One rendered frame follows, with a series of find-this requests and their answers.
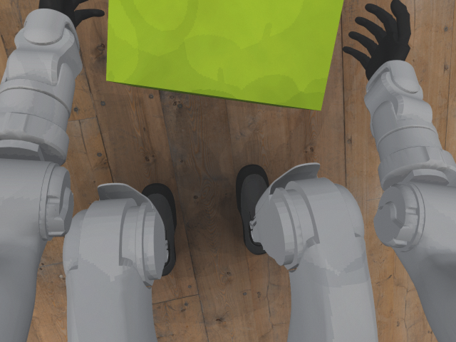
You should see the robot left hand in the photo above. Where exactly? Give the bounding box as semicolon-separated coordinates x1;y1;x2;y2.
38;0;105;29

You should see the robot left shin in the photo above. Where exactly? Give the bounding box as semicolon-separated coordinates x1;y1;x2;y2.
63;183;168;275

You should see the robot left forearm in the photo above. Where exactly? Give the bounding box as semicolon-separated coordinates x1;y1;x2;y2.
0;9;83;166

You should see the robot right forearm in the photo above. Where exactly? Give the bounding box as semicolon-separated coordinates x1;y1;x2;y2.
364;60;456;191

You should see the robot right hand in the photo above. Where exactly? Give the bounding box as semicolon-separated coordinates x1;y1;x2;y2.
343;0;411;81

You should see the carton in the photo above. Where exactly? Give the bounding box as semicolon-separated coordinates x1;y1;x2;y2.
106;0;343;110

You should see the robot right upper arm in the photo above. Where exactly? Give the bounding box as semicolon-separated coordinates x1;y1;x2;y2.
373;181;456;342

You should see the robot left upper arm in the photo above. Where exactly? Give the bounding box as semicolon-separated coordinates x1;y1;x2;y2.
0;158;74;342

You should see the robot left foot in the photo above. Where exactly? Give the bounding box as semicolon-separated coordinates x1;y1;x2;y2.
141;183;177;276

